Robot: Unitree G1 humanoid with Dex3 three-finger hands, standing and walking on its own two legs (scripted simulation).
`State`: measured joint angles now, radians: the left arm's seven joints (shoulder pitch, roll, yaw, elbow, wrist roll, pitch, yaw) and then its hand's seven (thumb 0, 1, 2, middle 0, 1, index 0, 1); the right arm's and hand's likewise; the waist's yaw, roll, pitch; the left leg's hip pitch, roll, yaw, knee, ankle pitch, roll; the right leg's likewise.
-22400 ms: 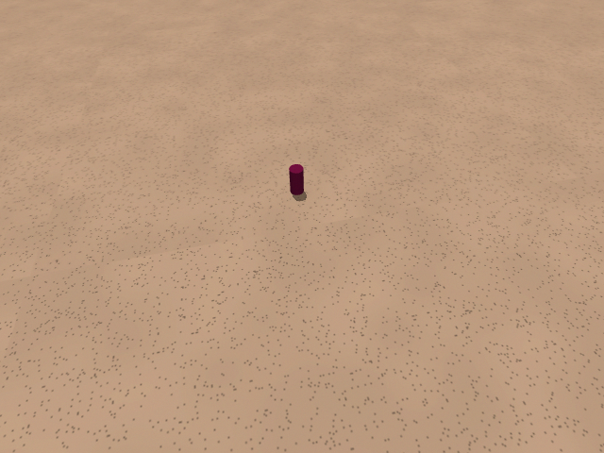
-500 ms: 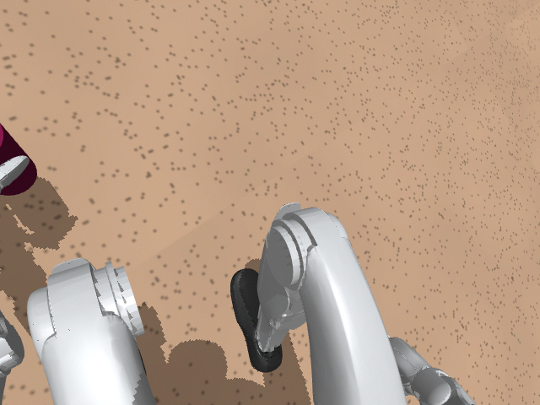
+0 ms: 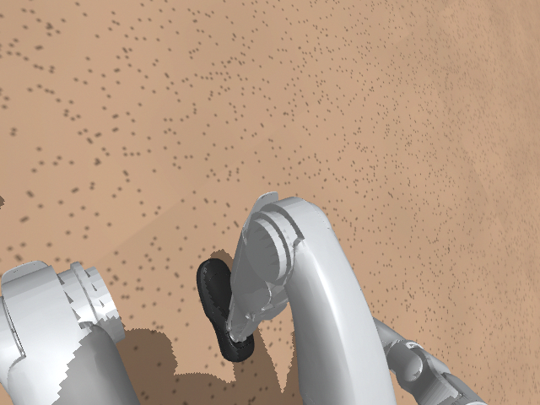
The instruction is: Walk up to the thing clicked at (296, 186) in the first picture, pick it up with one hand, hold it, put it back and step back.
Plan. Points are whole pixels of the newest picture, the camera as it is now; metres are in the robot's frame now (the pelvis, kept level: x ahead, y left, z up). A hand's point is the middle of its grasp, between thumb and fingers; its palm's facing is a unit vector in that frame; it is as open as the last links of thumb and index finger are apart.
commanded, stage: lower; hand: left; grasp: from the side
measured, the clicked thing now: out of the picture +0.47 +0.28 -0.22
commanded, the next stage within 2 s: loosen in 0.30 s
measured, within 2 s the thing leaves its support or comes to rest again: rests again in 0.16 s
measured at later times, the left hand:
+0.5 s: hand out of the picture +0.47 +0.28 -0.19, palm faces +0.31 -0.95 -0.04, open 9.9 cm
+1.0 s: hand out of the picture +0.48 +0.29 -0.17, palm faces +0.31 -0.95 -0.02, open 14.4 cm
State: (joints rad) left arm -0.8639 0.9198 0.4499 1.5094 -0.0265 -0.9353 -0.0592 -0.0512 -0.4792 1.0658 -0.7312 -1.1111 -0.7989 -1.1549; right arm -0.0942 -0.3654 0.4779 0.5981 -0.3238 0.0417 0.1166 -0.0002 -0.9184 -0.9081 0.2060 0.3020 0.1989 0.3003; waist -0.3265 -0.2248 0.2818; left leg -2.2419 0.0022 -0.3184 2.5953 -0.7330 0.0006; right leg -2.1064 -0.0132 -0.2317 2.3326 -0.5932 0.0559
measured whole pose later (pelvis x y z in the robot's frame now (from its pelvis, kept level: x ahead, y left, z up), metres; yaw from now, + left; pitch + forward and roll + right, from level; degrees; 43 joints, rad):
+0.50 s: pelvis +0.00 +0.01 +0.00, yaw -2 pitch +18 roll -20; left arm -0.86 0.98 0.42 1.58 -0.03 -1.01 -0.01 -0.05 -0.47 1.05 -0.74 -1.10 -0.81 -1.14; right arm -0.16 -0.37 0.55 0.56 -0.36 0.06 0.11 0.00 -0.91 -0.90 0.21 0.30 0.20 0.30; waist -0.34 -0.27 0.31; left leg -2.22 0.00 -0.36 2.60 -0.74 0.01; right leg -2.06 0.00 -0.27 2.30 -0.58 0.07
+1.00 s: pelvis -0.01 +0.01 +0.01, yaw -2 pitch +18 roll -20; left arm -0.90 1.00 0.42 1.62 -0.05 -1.05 -0.04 -0.02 -0.45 0.30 -0.47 -0.41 -0.48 -0.40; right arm -0.15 -0.37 0.57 0.55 -0.35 0.08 0.10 0.00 -0.91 -0.90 0.21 0.30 0.20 0.30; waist -0.35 -0.26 0.30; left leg -2.22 0.01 -0.36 2.59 -0.74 0.01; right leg -2.06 0.01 -0.27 2.28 -0.57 0.07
